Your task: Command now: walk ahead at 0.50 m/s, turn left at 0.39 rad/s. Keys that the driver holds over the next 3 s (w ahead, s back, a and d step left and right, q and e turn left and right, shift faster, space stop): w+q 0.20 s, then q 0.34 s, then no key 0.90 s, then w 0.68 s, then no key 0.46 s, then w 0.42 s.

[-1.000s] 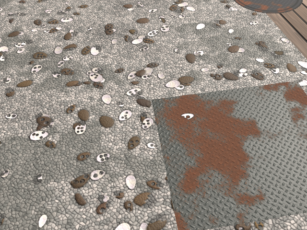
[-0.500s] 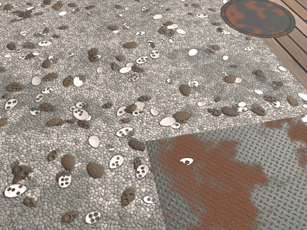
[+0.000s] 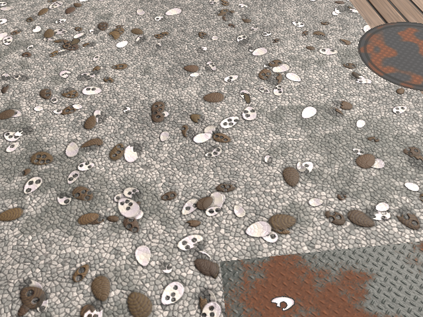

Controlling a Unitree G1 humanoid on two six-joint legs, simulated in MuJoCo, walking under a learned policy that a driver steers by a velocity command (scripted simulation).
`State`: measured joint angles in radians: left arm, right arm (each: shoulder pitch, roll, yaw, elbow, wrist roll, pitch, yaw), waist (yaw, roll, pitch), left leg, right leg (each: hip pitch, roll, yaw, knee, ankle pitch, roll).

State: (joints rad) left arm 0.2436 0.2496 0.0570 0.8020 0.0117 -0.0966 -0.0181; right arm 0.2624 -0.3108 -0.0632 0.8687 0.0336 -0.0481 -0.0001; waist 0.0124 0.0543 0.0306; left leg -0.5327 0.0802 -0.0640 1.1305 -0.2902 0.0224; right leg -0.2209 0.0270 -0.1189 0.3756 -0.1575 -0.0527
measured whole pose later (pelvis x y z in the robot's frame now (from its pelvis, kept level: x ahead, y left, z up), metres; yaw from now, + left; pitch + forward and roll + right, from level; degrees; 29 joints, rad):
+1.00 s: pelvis +0.33 +0.05 -0.01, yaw +24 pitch +0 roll +0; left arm 0.17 0.24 0.03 0.79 0.02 -0.03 0.01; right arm 0.17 -0.26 -0.04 0.72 -0.02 0.04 -0.01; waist 0.00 0.02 0.02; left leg -0.27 -0.08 -0.12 0.54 -0.27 0.02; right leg -0.27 -0.01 0.03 0.53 -0.27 0.02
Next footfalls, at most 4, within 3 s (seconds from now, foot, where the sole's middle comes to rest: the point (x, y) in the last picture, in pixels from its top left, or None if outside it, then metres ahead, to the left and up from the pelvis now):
0.34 left None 0.34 0.16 -0.78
0.82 right None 0.43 -0.05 -0.78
2.14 right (200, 230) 0.79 0.11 -0.78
2.56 left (132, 241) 0.74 0.35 -0.78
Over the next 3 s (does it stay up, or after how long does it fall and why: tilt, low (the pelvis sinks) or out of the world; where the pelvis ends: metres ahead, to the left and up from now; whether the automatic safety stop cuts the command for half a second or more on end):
stays up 0.82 0.26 -0.01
